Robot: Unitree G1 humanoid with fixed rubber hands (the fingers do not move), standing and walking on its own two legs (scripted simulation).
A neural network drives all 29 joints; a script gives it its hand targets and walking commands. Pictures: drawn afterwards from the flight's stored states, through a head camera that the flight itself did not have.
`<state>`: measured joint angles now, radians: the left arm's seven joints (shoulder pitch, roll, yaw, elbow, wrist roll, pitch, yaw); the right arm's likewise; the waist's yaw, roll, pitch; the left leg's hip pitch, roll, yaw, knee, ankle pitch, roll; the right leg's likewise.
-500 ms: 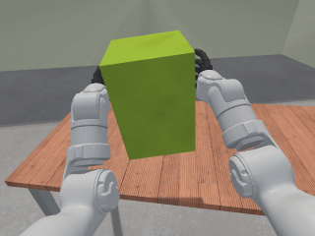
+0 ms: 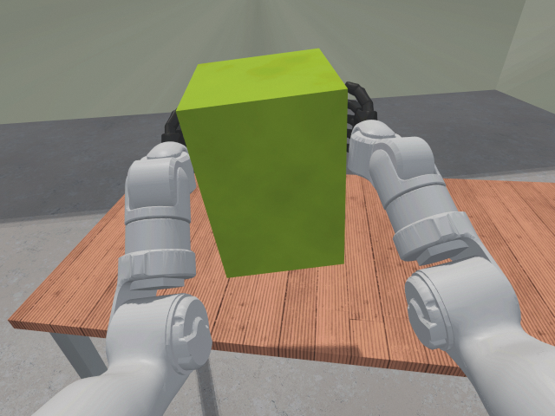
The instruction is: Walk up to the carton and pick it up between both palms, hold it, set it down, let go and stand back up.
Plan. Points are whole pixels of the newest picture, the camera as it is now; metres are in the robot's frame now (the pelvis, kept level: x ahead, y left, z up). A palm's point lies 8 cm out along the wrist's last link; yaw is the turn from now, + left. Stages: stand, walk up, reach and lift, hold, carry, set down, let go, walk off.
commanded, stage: hold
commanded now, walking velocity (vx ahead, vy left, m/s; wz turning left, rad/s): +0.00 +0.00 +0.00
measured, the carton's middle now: (272, 165) +0.35 +0.00 +0.27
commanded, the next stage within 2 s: none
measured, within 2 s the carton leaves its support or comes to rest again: neither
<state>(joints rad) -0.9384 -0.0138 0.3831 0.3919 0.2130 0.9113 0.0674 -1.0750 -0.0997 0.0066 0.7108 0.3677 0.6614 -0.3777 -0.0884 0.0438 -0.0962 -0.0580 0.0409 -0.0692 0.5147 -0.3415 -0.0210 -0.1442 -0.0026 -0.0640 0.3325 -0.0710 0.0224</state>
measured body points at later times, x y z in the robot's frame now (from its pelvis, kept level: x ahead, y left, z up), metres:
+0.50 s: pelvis +0.00 +0.00 +0.00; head -0.09 +0.01 +0.44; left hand +0.38 +0.13 +0.28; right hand +0.38 -0.13 +0.30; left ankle -0.03 +0.13 -0.74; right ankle +0.08 -0.14 -0.74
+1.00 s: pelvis +0.00 +0.00 +0.00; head -0.09 +0.00 +0.44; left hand +0.38 +0.12 +0.28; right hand +0.38 -0.13 +0.30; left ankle -0.03 +0.13 -0.74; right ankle +0.08 -0.14 -0.74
